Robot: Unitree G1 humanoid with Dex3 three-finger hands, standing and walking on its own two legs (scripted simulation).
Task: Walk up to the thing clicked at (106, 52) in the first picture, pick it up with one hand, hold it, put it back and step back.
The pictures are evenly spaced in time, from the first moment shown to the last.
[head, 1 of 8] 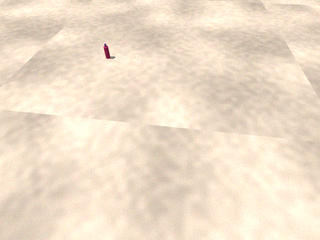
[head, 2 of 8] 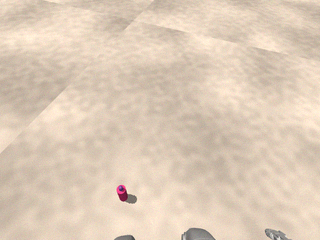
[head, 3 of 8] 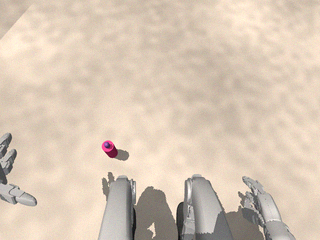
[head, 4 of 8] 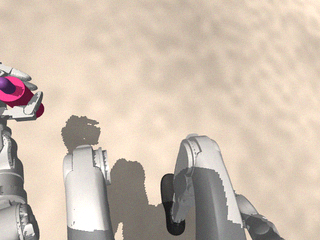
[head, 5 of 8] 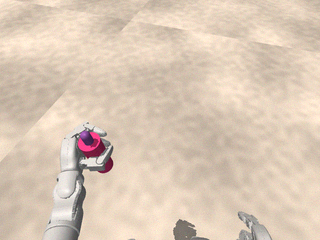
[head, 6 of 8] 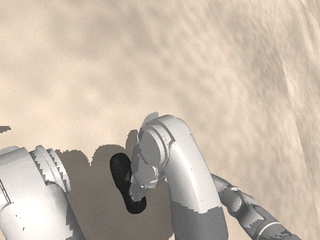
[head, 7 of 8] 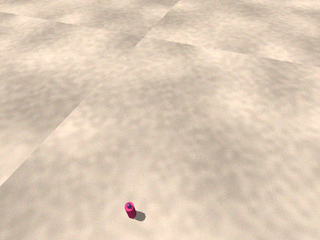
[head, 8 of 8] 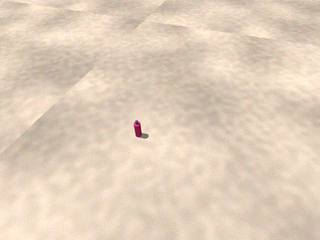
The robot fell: no
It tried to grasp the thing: yes
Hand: left
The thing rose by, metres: 0.69
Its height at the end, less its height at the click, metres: +0.00
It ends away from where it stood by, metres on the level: 0.00
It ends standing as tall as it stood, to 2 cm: yes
